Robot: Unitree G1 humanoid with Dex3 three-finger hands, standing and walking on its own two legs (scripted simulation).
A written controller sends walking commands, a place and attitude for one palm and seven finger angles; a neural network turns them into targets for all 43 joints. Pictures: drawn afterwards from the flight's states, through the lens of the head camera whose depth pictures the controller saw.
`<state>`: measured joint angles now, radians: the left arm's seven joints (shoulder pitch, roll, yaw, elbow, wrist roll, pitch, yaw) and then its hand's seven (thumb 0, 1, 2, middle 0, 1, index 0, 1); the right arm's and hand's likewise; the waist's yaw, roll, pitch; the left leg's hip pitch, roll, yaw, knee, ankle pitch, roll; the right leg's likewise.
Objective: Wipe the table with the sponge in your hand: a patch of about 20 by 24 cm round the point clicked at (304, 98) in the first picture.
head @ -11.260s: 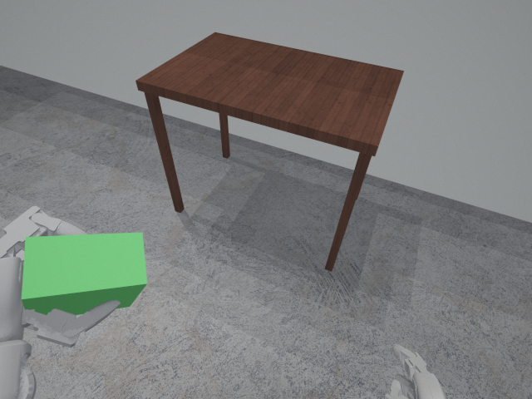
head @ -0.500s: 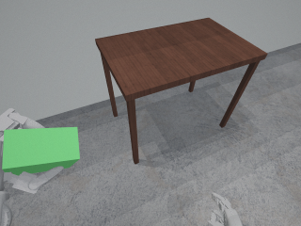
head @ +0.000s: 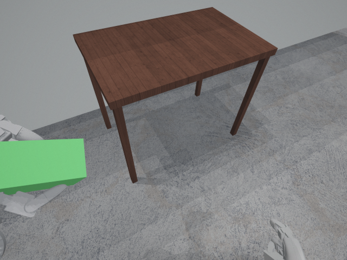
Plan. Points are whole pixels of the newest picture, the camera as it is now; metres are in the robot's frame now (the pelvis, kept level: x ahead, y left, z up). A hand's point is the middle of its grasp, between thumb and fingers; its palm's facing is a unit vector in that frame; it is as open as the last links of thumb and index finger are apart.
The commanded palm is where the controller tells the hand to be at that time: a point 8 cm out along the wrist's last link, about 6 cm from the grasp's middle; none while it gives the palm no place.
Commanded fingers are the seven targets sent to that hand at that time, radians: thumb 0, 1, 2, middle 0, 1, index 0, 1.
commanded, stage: take the last steps up to it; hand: left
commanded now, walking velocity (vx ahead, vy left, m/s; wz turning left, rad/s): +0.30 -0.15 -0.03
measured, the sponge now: (53, 166) +0.23 +0.22 +0.17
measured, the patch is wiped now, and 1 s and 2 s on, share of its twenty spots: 0.00 0.00 0.00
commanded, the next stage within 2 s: none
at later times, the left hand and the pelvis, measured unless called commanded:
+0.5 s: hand (129, 124) +0.31 +0.11 +0.18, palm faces +0.35 -0.82 -0.45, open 10.3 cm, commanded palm +0.25 +0.16 +0.19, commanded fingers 0.00 0.10 1.30 -1.20 -1.60 -1.20 -1.60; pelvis +0.09 -0.12 +0.01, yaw +0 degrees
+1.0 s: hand (212, 88) +0.43 -0.05 +0.18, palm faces +0.33 -0.81 -0.49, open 10.3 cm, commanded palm +0.36 +0.01 +0.19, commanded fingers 0.00 0.10 1.30 -1.20 -1.60 -1.20 -1.60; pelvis +0.20 -0.27 +0.00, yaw -1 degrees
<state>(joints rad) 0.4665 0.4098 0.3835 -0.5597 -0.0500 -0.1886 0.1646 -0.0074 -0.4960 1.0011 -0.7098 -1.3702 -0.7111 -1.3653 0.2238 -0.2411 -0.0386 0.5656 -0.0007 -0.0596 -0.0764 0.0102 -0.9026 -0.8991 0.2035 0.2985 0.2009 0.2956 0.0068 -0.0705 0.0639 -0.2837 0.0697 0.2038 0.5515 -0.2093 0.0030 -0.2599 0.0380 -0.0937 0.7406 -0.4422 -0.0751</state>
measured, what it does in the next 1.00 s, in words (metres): steps to the right: right foot, then left foot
